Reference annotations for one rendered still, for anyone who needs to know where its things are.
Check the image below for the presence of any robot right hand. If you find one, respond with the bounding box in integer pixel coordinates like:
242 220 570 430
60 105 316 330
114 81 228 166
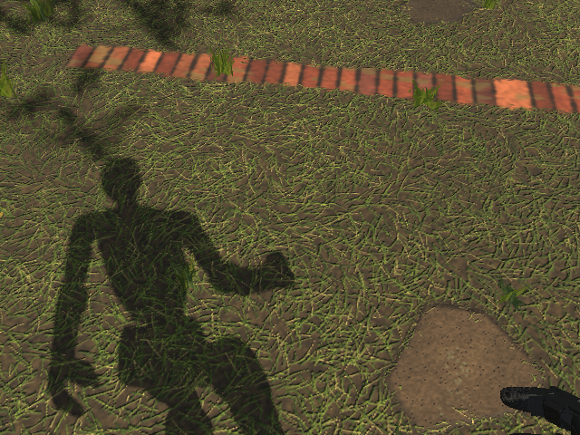
500 386 580 435

